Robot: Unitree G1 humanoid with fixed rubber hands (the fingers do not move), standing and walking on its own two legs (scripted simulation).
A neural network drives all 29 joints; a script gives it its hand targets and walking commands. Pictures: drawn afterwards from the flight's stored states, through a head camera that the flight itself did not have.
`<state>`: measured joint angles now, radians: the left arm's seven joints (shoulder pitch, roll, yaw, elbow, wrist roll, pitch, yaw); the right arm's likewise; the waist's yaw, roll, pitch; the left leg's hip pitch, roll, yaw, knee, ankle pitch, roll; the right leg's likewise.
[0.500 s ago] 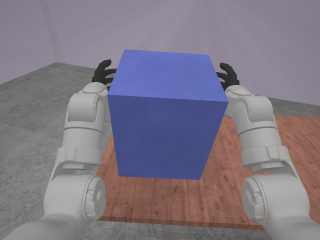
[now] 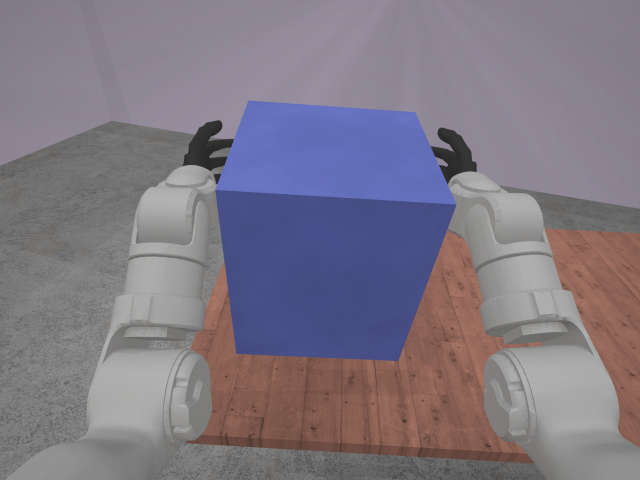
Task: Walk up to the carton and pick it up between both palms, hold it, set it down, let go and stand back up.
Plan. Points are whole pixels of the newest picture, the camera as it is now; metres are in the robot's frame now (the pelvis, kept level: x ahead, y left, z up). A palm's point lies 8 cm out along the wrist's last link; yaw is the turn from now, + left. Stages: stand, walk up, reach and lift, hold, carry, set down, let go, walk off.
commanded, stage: hold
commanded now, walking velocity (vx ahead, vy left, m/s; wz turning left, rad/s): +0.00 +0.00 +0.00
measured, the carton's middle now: (325, 233) +0.38 +0.02 +0.20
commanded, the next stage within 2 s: set down in 0.96 s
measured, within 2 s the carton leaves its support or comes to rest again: neither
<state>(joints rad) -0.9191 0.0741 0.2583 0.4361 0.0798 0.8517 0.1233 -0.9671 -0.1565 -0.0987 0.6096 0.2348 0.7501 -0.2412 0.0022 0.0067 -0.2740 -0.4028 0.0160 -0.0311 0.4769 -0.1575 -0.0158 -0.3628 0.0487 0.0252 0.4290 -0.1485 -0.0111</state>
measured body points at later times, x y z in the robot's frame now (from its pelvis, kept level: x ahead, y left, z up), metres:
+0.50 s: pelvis -0.01 +0.00 +0.00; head -0.08 +0.01 +0.44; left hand +0.38 +0.17 +0.28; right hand +0.39 -0.14 +0.28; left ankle +0.05 +0.12 -0.74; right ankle +0.04 -0.11 -0.74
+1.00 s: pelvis +0.00 +0.00 +0.00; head -0.07 +0.01 +0.44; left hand +0.39 +0.17 +0.27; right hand +0.40 -0.14 +0.27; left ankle +0.05 +0.12 -0.74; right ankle +0.04 -0.11 -0.74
